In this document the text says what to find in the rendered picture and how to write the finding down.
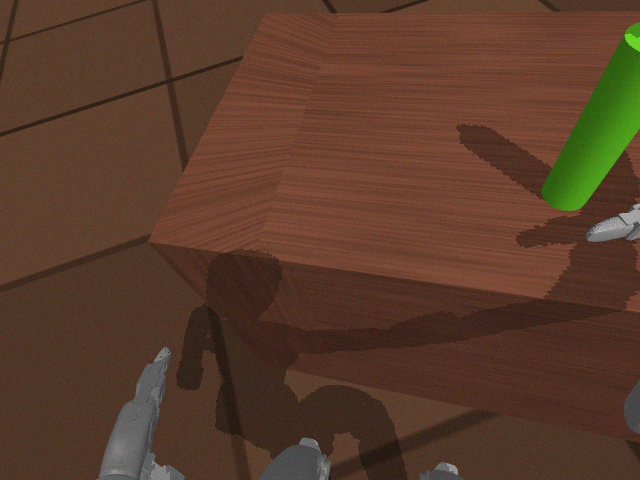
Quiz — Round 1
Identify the right robot hand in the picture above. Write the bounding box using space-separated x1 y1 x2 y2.
586 203 640 242

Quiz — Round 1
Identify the right robot arm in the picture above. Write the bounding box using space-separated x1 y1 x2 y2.
624 379 640 434

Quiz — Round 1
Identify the bottle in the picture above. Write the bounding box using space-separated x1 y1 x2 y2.
541 22 640 211

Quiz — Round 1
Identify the left robot hand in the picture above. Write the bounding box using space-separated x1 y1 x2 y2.
99 347 185 480

